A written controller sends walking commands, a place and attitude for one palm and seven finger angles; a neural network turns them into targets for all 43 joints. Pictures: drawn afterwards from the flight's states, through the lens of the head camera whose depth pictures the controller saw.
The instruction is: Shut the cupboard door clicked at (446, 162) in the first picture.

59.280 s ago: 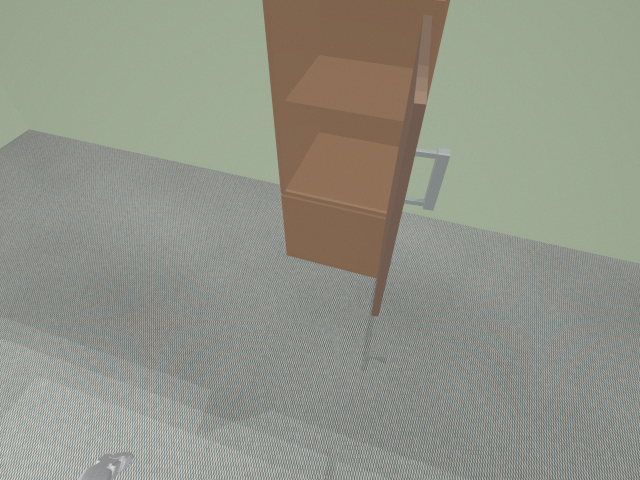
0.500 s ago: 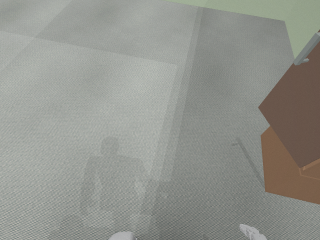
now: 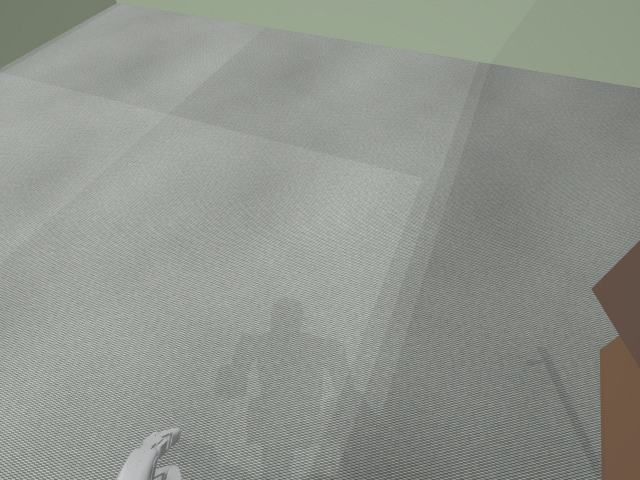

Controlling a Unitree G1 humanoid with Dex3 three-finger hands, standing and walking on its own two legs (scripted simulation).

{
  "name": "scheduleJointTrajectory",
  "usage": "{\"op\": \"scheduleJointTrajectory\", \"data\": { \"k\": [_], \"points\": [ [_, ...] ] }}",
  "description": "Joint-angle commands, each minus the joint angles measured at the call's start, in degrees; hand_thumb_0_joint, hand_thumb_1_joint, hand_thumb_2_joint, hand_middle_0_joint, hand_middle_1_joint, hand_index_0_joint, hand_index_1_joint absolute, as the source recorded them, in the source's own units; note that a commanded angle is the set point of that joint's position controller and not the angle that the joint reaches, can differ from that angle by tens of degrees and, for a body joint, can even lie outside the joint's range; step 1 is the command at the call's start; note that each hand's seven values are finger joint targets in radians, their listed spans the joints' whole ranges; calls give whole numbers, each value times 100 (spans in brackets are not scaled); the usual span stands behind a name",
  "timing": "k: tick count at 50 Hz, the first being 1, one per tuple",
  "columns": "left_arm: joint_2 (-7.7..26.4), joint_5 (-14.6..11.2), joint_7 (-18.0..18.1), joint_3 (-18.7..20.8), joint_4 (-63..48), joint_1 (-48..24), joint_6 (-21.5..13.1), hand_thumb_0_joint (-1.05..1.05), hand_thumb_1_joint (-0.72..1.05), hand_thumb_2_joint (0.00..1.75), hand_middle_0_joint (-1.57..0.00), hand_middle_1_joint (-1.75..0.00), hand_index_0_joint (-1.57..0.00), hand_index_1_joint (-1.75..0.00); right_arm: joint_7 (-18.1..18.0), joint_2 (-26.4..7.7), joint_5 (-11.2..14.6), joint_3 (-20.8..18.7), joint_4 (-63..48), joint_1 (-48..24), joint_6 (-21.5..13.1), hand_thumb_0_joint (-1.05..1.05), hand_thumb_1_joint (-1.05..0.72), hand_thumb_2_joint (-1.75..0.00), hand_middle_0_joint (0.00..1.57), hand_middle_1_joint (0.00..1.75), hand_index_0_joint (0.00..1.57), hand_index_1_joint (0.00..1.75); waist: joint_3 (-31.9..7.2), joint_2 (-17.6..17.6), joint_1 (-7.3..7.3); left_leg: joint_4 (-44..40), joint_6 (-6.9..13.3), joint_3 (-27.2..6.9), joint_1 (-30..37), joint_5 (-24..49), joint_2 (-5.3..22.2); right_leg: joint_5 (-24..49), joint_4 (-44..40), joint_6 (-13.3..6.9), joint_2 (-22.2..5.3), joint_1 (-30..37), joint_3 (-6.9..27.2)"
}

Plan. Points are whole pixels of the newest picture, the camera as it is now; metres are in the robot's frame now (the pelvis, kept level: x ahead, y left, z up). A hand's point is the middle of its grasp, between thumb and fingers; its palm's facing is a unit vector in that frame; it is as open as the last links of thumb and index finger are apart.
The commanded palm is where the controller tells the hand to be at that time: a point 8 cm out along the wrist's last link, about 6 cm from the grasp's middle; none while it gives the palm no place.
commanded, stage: walk to a spot facing it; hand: left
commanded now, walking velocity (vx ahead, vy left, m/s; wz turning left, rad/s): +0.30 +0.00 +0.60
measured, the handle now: out of the picture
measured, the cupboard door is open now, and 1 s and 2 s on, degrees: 28 28 28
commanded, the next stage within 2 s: turn to face it in 0.60 s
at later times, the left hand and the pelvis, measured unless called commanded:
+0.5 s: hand out of the picture +0.05 +0.23 -0.19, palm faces +0.40 -0.90 -0.20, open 7.4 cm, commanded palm none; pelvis +0.17 +0.07 -0.02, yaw +20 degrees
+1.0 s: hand (157, 335) +0.38 +0.31 -0.17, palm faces +0.30 -0.94 -0.18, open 7.4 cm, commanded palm none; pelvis +0.35 +0.12 -0.01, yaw +17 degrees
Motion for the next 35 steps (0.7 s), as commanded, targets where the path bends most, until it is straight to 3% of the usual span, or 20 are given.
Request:
{"op": "scheduleJointTrajectory", "data": {
  "k": [1,2,4,7,10,13,15,17,18,19,20,21,22,23,24,25,26,27,32,35],
  "points": [
    [784,-12,163,272,-111,549,-121,0,90,90,-20,-30,-20,-30,118,-458,-40,-109,-616,-438,-251,0,-90,-90,20,30,20,30,-88,-1243,289,2158,-102,112,-2097,816,710,-1610,-2388,-351,-2075,1234,1894],
    [617,-17,153,220,-103,503,-174,0,90,90,-20,-30,-20,-30,166,-342,-33,-79,-557,-432,-219,0,-90,-90,20,30,20,30,-14,-1034,236,2033,-167,248,-1912,1086,754,-531,-2269,-282,-1813,1085,1088],
    [574,-23,137,201,41,788,-258,0,90,90,-20,-30,-20,-30,211,-151,15,-29,-535,-441,-175,0,-90,-90,20,30,20,30,-88,-991,235,1871,-236,460,-1976,1375,667,1137,-2037,-251,-1588,1402,293],
    [514,-2,163,184,310,1225,-315,0,90,90,-20,-30,-20,-30,255,-34,9,-2,-614,-751,-134,0,-90,-90,20,30,20,30,46,-1034,300,1436,-247,697,-2171,1448,719,2533,-1898,-238,-1596,1762,-239],
    [526,10,179,178,466,1438,-322,0,90,90,-20,-30,-20,-30,289,23,11,49,-763,-1140,-125,0,-90,-90,20,30,20,30,97,-1091,341,755,-192,896,-2223,1539,768,2930,-1832,-262,-1647,2047,-585],
    [598,31,185,193,567,1630,-319,0,90,90,-20,-30,-20,-30,348,29,2,115,-967,-1680,-169,0,-90,-90,20,30,20,30,219,-1053,481,-224,-86,1120,-2104,1414,774,3137,-1724,-312,-1778,2310,-734],
    [719,34,180,209,619,1715,-309,0,90,90,-20,-30,-20,-30,365,-1,-2,144,-1060,-1884,-209,0,-90,-90,20,30,20,30,206,-1053,512,-811,30,1326,-1783,1266,647,3605,-1514,-315,-1870,2435,-856],
    [934,37,173,272,570,1549,-312,0,90,90,-20,-30,-20,-30,328,-120,1,99,-1024,-1450,-268,0,-90,-90,20,30,20,30,-69,-1132,256,-1197,241,1531,-866,913,364,4673,-808,-317,-2003,2331,-988],
    [1037,18,161,293,547,1463,-303,0,90,90,-20,-30,-20,-30,299,-262,-16,53,-925,-986,-295,0,-90,-90,20,30,20,30,-361,-1018,15,-1442,333,1648,-68,961,147,4962,-108,-234,-1944,2115,-1172],
    [1112,-30,134,296,518,1360,-284,0,90,90,-20,-30,-20,-30,269,-494,-43,-14,-750,-256,-311,0,-90,-90,20,30,20,30,-836,-773,-379,-1898,400,1634,1167,1426,-1,4406,978,-95,-1750,1541,-1346],
    [960,-65,58,291,380,1323,-275,0,90,90,-20,-30,-20,-30,194,-1093,-85,-166,-596,533,-334,0,-90,-90,20,30,20,30,-1466,200,-769,-2187,738,402,2706,1561,789,2408,2588,121,-1343,237,-1290],
    [621,-100,-22,199,41,1124,-230,0,90,90,-20,-30,-20,-30,111,-1818,-71,-321,-542,988,-384,0,-90,-90,20,30,20,30,-1799,1528,-815,-2739,1431,-2374,3676,2604,2466,-1698,4412,409,-387,-1730,-735],
    [791,-104,26,196,-176,577,-164,0,90,90,-20,-30,-20,-30,22,-1868,48,-321,-481,948,-336,0,-90,-90,20,30,20,30,-1750,567,-789,-3162,1621,-2742,3655,3036,2757,-1604,4911,306,-407,-2253,198],
    [712,-85,58,232,-231,491,-169,0,90,90,-20,-30,-20,-30,-8,-1712,37,-245,-589,533,-339,0,-90,-90,20,30,20,30,-1189,15,-513,-3324,1518,-2235,2712,2230,2747,-1336,4898,269,-633,-2156,317],
    [499,-51,70,218,-87,555,-152,0,90,90,-20,-30,-20,-30,-57,-1452,26,-177,-788,47,-415,0,-90,-90,20,30,20,30,-897,105,-330,-3408,1267,-1905,1971,1910,2413,-985,4778,277,-712,-2131,413],
    [493,-2,54,234,108,734,-82,0,90,90,-20,-30,-20,-30,-77,-1131,16,-70,-893,-391,-445,0,-90,-90,20,30,20,30,-504,224,-92,-3598,1037,-1477,1177,1604,2126,-614,4476,284,-848,-1810,586],
    [461,37,16,227,247,1000,-12,0,90,90,-20,-30,-20,-30,-79,-923,20,9,-920,-703,-483,0,-90,-90,20,30,20,30,-280,317,166,-3718,839,-955,679,1559,1825,-320,4112,314,-862,-1472,597],
    [351,73,-3,223,336,1206,35,0,90,90,-20,-30,-20,-30,-90,-794,18,57,-885,-721,-526,0,-90,-90,20,30,20,30,-258,277,269,-3780,744,-675,566,1862,1612,-99,3912,353,-753,-1371,557],
    [327,41,2,192,304,945,130,0,90,90,-20,-30,-20,-30,-119,-595,77,84,-583,-317,-583,0,-90,-90,20,30,20,30,-230,157,335,-4012,645,-527,1010,2751,1416,663,3151,459,-572,-1675,588],
    [274,11,12,150,229,569,156,0,90,90,-20,-30,-20,-30,-149,-445,94,107,-396,-68,-574,0,-90,-90,20,30,20,30,-72,108,304,-4013,584,-359,1305,3428,1345,970,2638,478,-490,-1840,578]
  ]
}}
